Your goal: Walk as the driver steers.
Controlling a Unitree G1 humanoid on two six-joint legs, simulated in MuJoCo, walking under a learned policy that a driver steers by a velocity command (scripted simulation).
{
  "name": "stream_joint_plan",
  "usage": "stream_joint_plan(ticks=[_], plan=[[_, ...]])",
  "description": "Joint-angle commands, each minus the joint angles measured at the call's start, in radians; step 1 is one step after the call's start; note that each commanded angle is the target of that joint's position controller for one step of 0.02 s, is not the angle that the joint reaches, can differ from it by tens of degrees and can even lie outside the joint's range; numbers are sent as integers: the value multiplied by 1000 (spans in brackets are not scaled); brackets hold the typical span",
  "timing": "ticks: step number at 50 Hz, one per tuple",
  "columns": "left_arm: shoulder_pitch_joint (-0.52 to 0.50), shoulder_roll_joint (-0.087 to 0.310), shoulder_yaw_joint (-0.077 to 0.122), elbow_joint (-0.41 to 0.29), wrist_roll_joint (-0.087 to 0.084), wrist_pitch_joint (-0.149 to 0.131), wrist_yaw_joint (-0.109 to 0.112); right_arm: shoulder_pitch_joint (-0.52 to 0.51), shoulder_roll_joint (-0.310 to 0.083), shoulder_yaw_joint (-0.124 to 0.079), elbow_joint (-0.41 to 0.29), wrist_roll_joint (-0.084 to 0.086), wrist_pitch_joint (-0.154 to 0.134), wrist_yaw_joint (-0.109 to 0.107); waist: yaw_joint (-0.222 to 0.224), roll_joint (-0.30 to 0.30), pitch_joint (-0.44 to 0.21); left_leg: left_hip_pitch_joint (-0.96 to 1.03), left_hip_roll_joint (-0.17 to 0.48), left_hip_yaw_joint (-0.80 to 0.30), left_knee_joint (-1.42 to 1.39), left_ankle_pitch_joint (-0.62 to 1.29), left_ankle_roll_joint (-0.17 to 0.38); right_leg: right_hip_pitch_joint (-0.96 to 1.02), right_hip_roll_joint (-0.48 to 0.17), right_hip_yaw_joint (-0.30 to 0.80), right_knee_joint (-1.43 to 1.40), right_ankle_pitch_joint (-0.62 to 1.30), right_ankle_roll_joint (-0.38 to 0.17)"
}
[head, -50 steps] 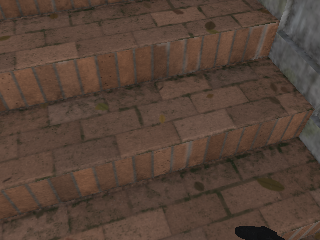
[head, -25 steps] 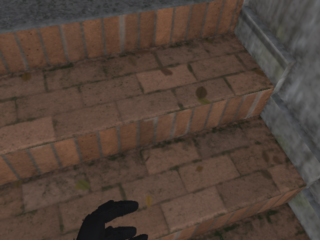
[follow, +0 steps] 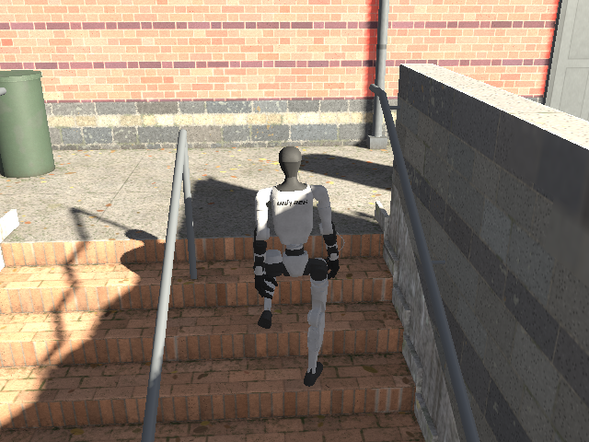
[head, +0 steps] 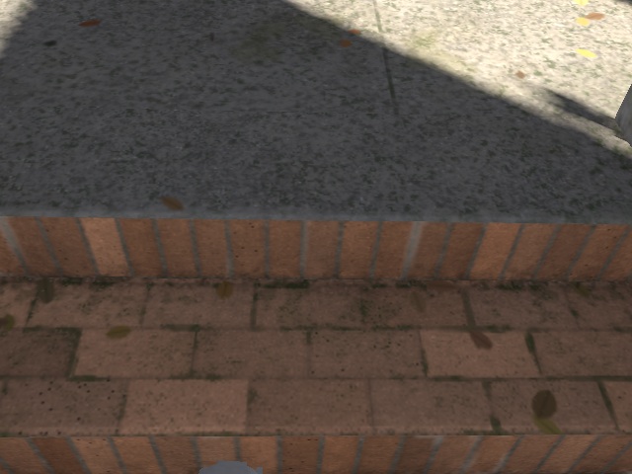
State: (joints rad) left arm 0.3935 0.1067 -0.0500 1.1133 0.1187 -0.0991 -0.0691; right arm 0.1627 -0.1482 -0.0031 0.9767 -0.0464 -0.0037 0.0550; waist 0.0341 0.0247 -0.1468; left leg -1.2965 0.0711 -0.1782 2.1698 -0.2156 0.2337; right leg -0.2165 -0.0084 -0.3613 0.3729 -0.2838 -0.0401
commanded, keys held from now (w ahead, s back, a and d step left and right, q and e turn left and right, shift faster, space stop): w+q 0.42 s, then w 0.02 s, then w+e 0.46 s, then e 0.10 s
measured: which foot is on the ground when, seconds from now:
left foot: up 0.00-0.18, down 0.20-0.80, up 0.82-1.00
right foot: down 0.00-0.22, up 0.24-0.74, down 0.76-1.00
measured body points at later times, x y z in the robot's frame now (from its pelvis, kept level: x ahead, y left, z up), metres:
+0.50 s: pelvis +0.25 +0.13 +0.13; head +0.24 +0.13 +0.58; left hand +0.35 +0.39 +0.02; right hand +0.22 -0.10 -0.02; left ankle +0.23 +0.21 -0.57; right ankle +0.32 +0.00 -0.31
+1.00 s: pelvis +0.54 +0.12 +0.29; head +0.53 +0.11 +0.74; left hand +0.51 +0.35 +0.14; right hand +0.69 -0.11 +0.17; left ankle +0.50 +0.30 -0.19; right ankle +0.57 +0.08 -0.40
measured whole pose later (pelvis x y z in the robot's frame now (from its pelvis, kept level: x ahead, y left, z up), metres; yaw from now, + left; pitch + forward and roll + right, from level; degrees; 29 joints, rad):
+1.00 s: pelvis +0.54 +0.12 +0.29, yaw +5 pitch +5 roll -1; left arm 0.37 0.17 0.00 1.09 0.06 -0.05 -0.06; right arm 0.16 -0.24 0.00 0.93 -0.03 -0.08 0.06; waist 0.00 0.04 -0.14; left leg -0.96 -0.03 -0.21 1.89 0.00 0.18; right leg -0.54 0.13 -0.07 0.81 -0.37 -0.13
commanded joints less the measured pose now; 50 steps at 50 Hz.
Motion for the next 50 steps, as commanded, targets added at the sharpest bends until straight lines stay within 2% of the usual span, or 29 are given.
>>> stream_joint_plan(ticks=[1,3,4,7,10,11,12,13,14,15,16,17,19,20,23,24,29,33,35,37,38,39,40,41,42,43,45,48,50], plan=[[154,6,-14,77,31,-8,18,-236,28,43,-151,16,-20,-3,42,-47,120,-548,46,-38,77,-134,69,433,-409,323,-221,54,-215],[98,20,-17,73,64,-17,10,-310,-5,49,-200,21,-17,-2,16,27,92,-391,108,32,-228,0,74,314,-367,217,-276,1,-179],[90,32,-12,52,61,-23,11,-331,-13,50,-208,18,-3,2,16,-16,89,-293,130,102,-302,44,65,236,-327,156,-306,12,-176],[11,133,16,-7,-24,-26,-20,-468,0,61,-267,7,50,49,-31,-124,139,339,44,288,-610,-282,-30,-153,-312,21,-430,325,-196],[-33,297,64,-57,-44,-47,-21,-132,-69,19,-170,40,18,57,-168,-196,30,535,-153,360,-1011,-214,-62,191,-345,-36,-91,1101,-209],[17,271,59,-42,-29,-52,-17,-12,-127,-12,-134,44,-4,33,-178,-214,-51,804,-200,294,-1087,-117,-44,124,-330,-31,100,1201,-168],[153,165,35,-62,7,-68,-12,127,-166,-13,-95,60,-31,8,-153,-34,-227,1245,-81,-29,-1096,121,66,-258,-241,36,420,837,-76],[73,167,40,-76,-4,-44,-39,417,-228,-33,-7,6,-17,-5,-245,97,-295,1442,36,-467,-1527,-42,94,-474,-100,172,701,85,-28],[0,124,55,-116,-52,-14,-57,505,-329,-77,60,4,-27,-11,-236,97,-207,1383,103,-688,-1715,-392,-27,-659,-51,453,1005,227,-44],[-56,116,69,-109,-85,-15,-43,437,-326,-85,61,25,-53,-14,-204,156,-73,1190,87,-673,-1736,-497,-85,-727,-19,563,1227,336,-50],[-63,66,59,-99,-59,-21,-22,346,-262,-71,59,46,-71,-19,-156,220,-15,1002,61,-580,-1691,-458,-62,-716,-1,615,1432,382,-75],[-121,64,53,-132,-59,-28,-15,275,-182,-46,68,39,-75,-6,-116,185,19,926,48,-571,-1665,-383,-7,-798,52,637,1679,374,-114],[-173,58,37,-175,-74,-12,-11,79,-73,-4,59,19,-53,17,9,-24,42,793,50,-464,-1694,-300,3,-900,35,634,1760,391,-184],[-167,94,41,-180,-67,12,-2,35,-36,13,67,-3,-53,27,48,-91,31,781,43,-409,-1722,-239,8,-937,14,610,1718,410,-189],[-193,138,38,-189,-66,53,7,-34,-14,24,61,3,-101,13,107,-26,63,676,-12,-140,-1770,-100,-36,-927,-52,484,1620,308,-170],[-213,107,19,-190,-71,53,4,89,-13,28,103,-15,-110,1,58,59,58,749,-9,-127,-1783,-75,-14,-1012,-30,449,1817,213,-164],[-446,64,-19,-321,-91,40,13,391,-20,50,223,-101,-97,-3,-38,-36,125,1100,97,-103,-1795,-58,-9,-1393,-70,465,1795,165,-215],[-695,81,-16,-426,-68,95,5,410,-53,58,151,-45,-104,31,-111,77,178,869,142,-7,-2095,-51,38,-1009,-131,258,1306,191,-128],[-555,38,-24,-397,-61,117,-28,268,-132,49,88,-9,-110,46,-3,116,157,751,164,117,-2098,491,60,-631,-62,189,1220,173,-118],[-541,86,-2,-417,-60,110,-47,314,-247,16,79,22,-127,41,12,132,93,1093,183,168,-1975,1141,67,-608,27,104,983,-28,-82],[-523,115,13,-421,-69,100,-55,329,-268,3,90,30,-131,44,20,158,70,1270,184,191,-1889,1371,64,-590,79,59,803,-119,-93],[-422,130,29,-393,-67,90,-45,348,-270,-11,104,10,-129,55,24,175,17,1341,168,238,-1762,1562,36,-481,94,86,717,-61,-123],[-262,192,47,-338,-70,83,-30,467,-161,1,99,-55,-128,56,-25,26,-197,1115,102,203,-1548,1413,-51,-61,48,356,747,325,-227],[-76,219,61,-268,-78,87,-18,455,-155,-1,82,-61,-114,67,60,-64,-295,847,-6,143,-1358,1005,-77,200,-19,702,451,-5,-295],[184,263,76,-176,-36,89,9,263,-107,-5,39,-52,-88,79,178,-269,-215,495,-161,47,-998,158,-127,363,-134,1125,109,-286,-351],[225,286,91,-146,-29,60,35,163,-125,-24,20,5,-83,65,172,-266,-50,319,-153,-87,-600,197,-120,208,-144,1251,28,-502,-268],[14,201,90,-125,-58,34,42,83,-90,-9,-16,3,-98,25,45,-48,62,236,-135,-110,-312,265,-96,-51,-148,1123,70,-332,-234],[-165,54,38,-81,-48,37,6,56,-55,17,-90,14,-74,5,-131,52,25,157,-105,-56,-136,252,-28,-208,-132,793,91,343,-144],[-190,91,51,-108,-56,-4,-2,12,-83,15,-117,30,-79,-2,-155,9,39,153,-47,67,-248,131,-57,-239,-62,534,70,542,-72]])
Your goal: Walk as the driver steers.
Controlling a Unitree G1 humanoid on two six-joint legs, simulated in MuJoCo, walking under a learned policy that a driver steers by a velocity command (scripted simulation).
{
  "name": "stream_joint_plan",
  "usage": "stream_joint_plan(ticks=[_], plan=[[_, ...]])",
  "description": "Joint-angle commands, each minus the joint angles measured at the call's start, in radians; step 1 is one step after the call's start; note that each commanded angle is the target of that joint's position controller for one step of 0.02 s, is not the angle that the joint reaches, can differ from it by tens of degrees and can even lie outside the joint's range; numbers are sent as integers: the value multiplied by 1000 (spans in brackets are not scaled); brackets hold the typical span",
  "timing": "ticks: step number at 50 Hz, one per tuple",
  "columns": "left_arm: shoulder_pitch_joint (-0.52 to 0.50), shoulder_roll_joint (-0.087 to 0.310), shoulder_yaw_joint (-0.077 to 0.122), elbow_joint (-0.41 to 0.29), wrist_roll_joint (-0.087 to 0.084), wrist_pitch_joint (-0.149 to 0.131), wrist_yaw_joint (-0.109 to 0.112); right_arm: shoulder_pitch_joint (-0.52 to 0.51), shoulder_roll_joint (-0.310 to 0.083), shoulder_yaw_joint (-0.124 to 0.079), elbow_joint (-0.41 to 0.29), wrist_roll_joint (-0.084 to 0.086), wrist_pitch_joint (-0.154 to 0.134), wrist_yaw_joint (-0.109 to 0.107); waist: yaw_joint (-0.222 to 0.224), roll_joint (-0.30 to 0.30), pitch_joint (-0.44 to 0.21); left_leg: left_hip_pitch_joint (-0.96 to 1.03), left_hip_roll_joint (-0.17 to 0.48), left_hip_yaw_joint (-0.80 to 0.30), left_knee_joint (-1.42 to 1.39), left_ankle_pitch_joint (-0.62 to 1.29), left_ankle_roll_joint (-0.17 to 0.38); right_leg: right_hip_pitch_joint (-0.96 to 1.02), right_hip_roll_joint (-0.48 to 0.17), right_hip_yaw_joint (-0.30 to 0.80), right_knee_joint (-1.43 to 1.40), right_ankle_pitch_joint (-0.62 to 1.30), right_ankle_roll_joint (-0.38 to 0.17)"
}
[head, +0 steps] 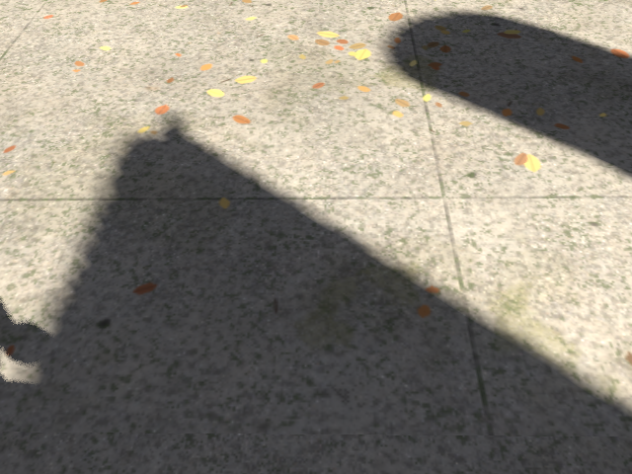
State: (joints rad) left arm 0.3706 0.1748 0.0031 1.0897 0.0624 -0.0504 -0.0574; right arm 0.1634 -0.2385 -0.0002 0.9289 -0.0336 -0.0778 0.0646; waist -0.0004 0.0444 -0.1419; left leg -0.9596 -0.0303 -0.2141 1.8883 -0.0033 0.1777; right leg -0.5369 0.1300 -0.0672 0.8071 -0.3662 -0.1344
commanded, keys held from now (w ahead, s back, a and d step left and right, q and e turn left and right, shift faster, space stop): e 0.36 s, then no key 0.64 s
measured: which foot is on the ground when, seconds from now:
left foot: up 0.00-0.34, down 0.36-1.00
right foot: down 0.00-0.38, up 0.40-0.80, down 0.82-1.00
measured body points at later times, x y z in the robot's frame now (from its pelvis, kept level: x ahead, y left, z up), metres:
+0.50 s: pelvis +0.19 +0.04 +0.12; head +0.20 +0.03 +0.57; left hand +0.38 +0.26 +0.00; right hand +0.31 -0.24 +0.03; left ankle +0.33 +0.10 -0.53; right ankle +0.07 -0.07 -0.46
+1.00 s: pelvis +0.23 +0.00 +0.17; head +0.22 -0.01 +0.62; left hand +0.45 +0.18 +0.06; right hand +0.28 -0.29 +0.05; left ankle +0.31 +0.08 -0.53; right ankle +0.17 -0.13 -0.54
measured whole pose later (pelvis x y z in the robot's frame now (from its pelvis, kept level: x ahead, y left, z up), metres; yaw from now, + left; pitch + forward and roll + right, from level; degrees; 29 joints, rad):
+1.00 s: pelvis +0.23 +0.00 +0.17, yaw -17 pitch +2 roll +0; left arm 0.13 0.22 0.02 0.88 0.00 -0.10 -0.06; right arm 0.15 -0.25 -0.01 0.87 -0.02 -0.09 -0.02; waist -0.03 0.03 -0.06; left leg -0.51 0.02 0.08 0.82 -0.36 0.04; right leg -0.38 -0.01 0.03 0.81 -0.52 0.04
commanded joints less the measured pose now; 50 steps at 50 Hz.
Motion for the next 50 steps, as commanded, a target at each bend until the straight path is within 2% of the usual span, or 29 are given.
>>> stream_joint_plan(ticks=[1,2,5,7,9,12,13,17,18,19,20,21,22,24,25,27,30,31,34,39,41,42,43,44,45,47,48,49,50], plan=[[-155,55,4,-92,15,-65,-8,-25,-13,8,-81,25,-11,-11,-117,-21,35,-150,62,135,-40,-73,-20,28,-159,191,-381,578,50],[-82,68,1,-91,29,-69,8,-23,2,10,-81,35,-23,-18,-80,-130,12,-161,38,165,120,-141,-49,53,-153,219,-375,671,20],[81,89,10,-45,49,-51,22,-109,19,25,-140,44,-24,-37,-20,-101,29,-393,16,174,267,-323,-91,234,-198,285,-366,604,-10],[179,102,1,-34,57,-44,5,-266,6,30,-227,17,-3,-52,5,-69,40,-420,54,222,95,-226,-120,274,-215,373,-387,560,-38],[209,87,-1,-42,27,-47,-3,-316,39,44,-251,4,20,-59,21,-116,69,-465,82,237,-56,-116,-155,336,-244,422,-414,521,-80],[230,73,-8,-67,-7,-67,-26,-443,74,49,-292,-37,76,-54,43,-171,100,-416,102,305,-287,-316,-137,395,-327,502,-518,614,-117],[178,78,-5,-121,-37,-85,-24,-386,74,38,-292,-39,64,-45,1,-208,112,-290,93,342,-345,-365,-142,397,-337,453,-505,828,-100],[31,225,45,-217,-56,-101,-25,-322,-17,-14,-319,-10,59,-41,-102,-202,5,261,-47,380,-725,-352,-123,326,-316,399,-453,1472,-70],[-33,240,66,-267,-64,-101,-34,-166,-86,-40,-280,6,50,-65,-143,-178,-110,482,-26,267,-775,-143,-72,298,-278,380,-300,1615,-46],[25,123,55,-304,-48,-110,-33,-49,-118,-44,-256,10,43,-84,-105,94,-382,877,140,-106,-968,50,118,72,-132,346,-47,1232,26],[43,64,45,-308,-53,-86,-36,134,-154,-52,-241,-46,47,-88,-181,368,-441,1035,420,-666,-1355,-34,335,-210,94,363,448,-46,118],[4,112,74,-284,-56,-55,-44,144,-179,-56,-221,-66,13,-85,-184,250,-268,816,414,-810,-1487,-386,273,-328,41,429,850,65,131],[-57,128,85,-279,-63,-35,-20,38,-138,-47,-195,-40,-23,-85,-137,134,-72,614,359,-621,-1475,-628,189,-405,-8,378,923,133,130],[-42,69,45,-255,-14,-18,14,-100,66,3,-113,10,-42,-78,-9,-91,-13,410,294,-256,-1375,-591,95,-344,-118,269,883,165,101],[-77,35,28,-258,-2,-14,20,-151,149,24,-91,23,-53,-76,47,-121,9,329,238,-129,-1385,-489,43,-282,-166,252,769,82,106],[-80,63,20,-243,-4,-12,6,-232,95,5,-118,32,-72,-100,52,5,-60,327,174,2,-1402,-267,16,-225,-151,219,802,98,137],[-151,139,30,-260,-12,-35,-16,-222,-24,-17,-125,2,-74,-93,34,-59,-42,359,160,138,-1460,-231,19,-217,-131,195,768,148,160],[-181,179,39,-276,-17,-43,-3,-203,-36,-21,-125,3,-66,-84,22,-57,-34,398,181,119,-1482,-300,16,-236,-146,210,692,132,185],[-172,210,57,-240,-3,-47,13,-150,-42,-16,-118,11,-72,-65,6,-8,11,442,218,69,-1486,-411,13,-207,-175,232,629,153,216],[-234,174,53,-268,5,-32,54,-83,-13,13,-109,12,-66,-68,-44,25,36,552,283,9,-1392,-474,16,-201,-237,216,355,97,218],[-226,152,44,-264,1,-32,53,-86,-19,25,-99,12,-63,-71,-42,-7,39,511,233,70,-1281,-512,-44,-54,-244,159,-17,89,224],[-188,171,51,-254,-25,-44,41,-112,-49,26,-103,24,-50,-70,-18,-91,24,486,148,178,-1169,-515,-71,89,-192,88,-257,229,216],[-204,209,64,-240,-52,-65,29,-23,-120,5,-79,16,-29,-68,-54,-218,-7,459,61,282,-1103,-434,-86,255,-146,29,-378,452,180],[-234,261,82,-242,-65,-81,22,39,-145,-17,-80,-12,-24,-66,-83,-272,-51,364,22,341,-1026,-389,-142,429,-208,127,-288,636,102],[-318,255,71,-278,-72,-87,13,12,-114,-21,-108,-17,-26,-72,-91,-293,-67,302,-23,391,-964,-417,-189,459,-288,271,-309,767,61],[-444,224,52,-330,-67,-92,-9,31,-60,-28,-117,21,-34,-81,-121,-200,-37,366,32,329,-943,-288,-215,349,-348,374,-230,854,54],[-566,231,49,-373,-65,-87,-8,95,-40,-26,-92,23,-27,-93,-170,-128,-47,521,43,318,-1013,-181,-197,203,-317,337,-174,768,47],[-577,189,39,-375,-75,-79,1,125,-47,-28,-82,23,-15,-90,-166,-39,-48,686,33,320,-1163,-148,-139,73,-225,241,-128,531,83],[-451,161,44,-327,-75,-67,8,79,-85,-36,-89,28,-8,-76,-81,64,7,701,78,195,-1309,-237,-52,13,-140,168,-19,139,117]])
Next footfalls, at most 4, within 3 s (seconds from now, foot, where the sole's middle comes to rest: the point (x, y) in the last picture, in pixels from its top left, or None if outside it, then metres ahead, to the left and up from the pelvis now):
0.36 left None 0.35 0.07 -0.57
0.82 right None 0.21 -0.14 -0.58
1.32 right None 0.12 -0.15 -0.73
2.74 right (472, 414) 0.60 -0.25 -0.57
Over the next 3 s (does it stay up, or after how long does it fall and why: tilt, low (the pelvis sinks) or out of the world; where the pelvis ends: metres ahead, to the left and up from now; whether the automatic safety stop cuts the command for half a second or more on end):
stays up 0.61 -0.16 0.21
